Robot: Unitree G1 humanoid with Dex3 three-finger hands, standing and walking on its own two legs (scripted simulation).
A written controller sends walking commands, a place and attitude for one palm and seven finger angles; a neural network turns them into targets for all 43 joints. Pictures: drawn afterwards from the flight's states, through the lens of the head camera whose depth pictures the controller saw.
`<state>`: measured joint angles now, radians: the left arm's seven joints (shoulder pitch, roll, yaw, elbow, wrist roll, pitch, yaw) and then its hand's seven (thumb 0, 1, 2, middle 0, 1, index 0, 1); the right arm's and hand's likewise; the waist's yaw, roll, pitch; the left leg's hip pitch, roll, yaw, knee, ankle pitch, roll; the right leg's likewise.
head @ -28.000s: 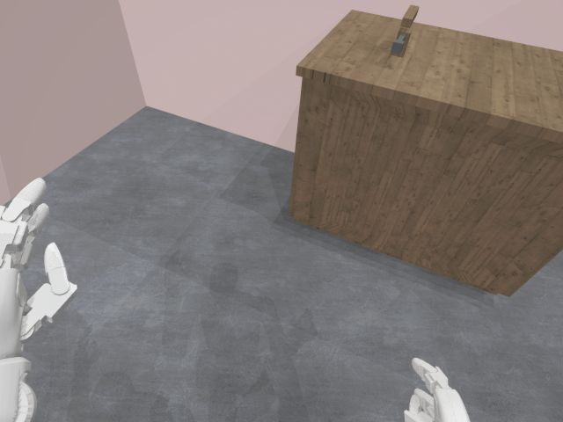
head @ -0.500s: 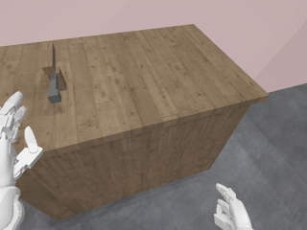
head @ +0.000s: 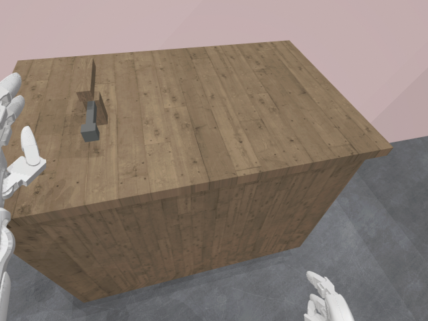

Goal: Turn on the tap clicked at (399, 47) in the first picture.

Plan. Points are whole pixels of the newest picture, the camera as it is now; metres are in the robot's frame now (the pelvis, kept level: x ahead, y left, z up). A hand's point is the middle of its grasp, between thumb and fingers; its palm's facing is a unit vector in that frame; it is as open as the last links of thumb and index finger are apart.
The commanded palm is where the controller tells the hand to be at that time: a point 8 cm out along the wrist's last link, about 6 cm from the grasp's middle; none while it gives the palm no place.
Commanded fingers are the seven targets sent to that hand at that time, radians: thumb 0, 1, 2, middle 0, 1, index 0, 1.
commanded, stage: turn the palm inward beside the body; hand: left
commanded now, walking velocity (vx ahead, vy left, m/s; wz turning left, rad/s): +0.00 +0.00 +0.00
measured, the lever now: (90, 132) +0.42 +0.32 +0.09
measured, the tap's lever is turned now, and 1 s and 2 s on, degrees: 0 0 0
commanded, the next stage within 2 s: none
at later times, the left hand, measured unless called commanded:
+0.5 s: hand (79, 214) +0.21 +0.22 +0.16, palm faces +0.52 -0.80 -0.30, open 7.5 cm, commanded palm +0.15 +0.26 +0.17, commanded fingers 0.00 0.90 0.90 -0.20 -0.30 -0.20 -0.30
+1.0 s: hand (83, 228) +0.19 +0.21 +0.14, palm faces +0.52 -0.83 -0.18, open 7.5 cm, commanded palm +0.14 +0.25 +0.16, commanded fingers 0.00 0.90 0.90 -0.20 -0.30 -0.20 -0.30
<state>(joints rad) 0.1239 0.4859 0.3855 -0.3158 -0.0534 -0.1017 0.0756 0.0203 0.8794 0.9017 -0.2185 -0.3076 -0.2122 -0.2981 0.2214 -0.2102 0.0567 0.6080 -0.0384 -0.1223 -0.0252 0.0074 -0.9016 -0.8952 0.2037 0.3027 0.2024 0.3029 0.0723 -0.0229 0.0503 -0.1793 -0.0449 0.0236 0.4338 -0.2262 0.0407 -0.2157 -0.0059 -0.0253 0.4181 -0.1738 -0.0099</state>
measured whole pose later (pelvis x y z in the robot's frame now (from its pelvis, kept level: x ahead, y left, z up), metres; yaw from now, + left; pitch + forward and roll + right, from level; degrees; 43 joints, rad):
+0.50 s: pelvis +0.01 -0.06 -0.01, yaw +4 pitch -3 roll +0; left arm 0.27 0.32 0.31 -0.34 -0.12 0.09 0.10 0.02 0.89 0.90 -0.20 -0.31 -0.20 -0.30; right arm 0.14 -0.25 0.05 0.72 -0.01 -0.17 -0.08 0.01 -0.90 -0.90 0.21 0.30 0.21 0.30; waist 0.10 0.07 0.00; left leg -0.21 0.00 -0.07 0.56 -0.30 -0.01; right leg -0.21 0.04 -0.12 0.53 -0.27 -0.06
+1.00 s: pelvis +0.01 -0.05 -0.01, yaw +3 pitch -2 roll +0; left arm 0.41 0.26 0.29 -0.44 -0.20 0.05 0.13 0.02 0.89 0.90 -0.21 -0.31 -0.20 -0.30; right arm 0.18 -0.24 0.03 0.70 0.01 -0.24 -0.09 0.01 -0.90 -0.90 0.20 0.30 0.20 0.30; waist 0.10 0.05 -0.03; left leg -0.25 -0.01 -0.05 0.61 -0.33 -0.01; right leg -0.27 0.02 -0.10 0.61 -0.31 -0.06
